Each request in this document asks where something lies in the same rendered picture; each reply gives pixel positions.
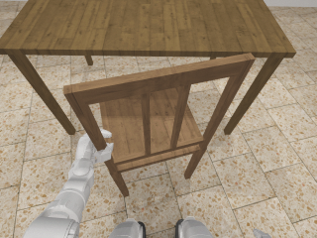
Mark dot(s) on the robot left thigh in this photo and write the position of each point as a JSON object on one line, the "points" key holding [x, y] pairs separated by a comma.
{"points": [[127, 229]]}

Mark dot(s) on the chair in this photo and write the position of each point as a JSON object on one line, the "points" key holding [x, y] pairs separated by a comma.
{"points": [[148, 115]]}

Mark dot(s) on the robot left shin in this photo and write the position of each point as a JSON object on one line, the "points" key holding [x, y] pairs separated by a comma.
{"points": [[131, 219]]}

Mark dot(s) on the table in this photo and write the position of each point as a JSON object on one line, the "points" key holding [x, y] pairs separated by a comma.
{"points": [[145, 28]]}

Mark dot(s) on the right robot hand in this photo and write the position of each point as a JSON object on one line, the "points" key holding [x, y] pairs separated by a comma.
{"points": [[260, 234]]}

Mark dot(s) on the left robot hand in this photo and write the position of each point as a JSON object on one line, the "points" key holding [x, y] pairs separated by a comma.
{"points": [[86, 149]]}

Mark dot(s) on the robot left upper arm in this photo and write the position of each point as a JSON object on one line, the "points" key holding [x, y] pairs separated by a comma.
{"points": [[54, 227]]}

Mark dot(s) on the left robot forearm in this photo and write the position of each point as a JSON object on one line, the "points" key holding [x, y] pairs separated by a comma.
{"points": [[72, 198]]}

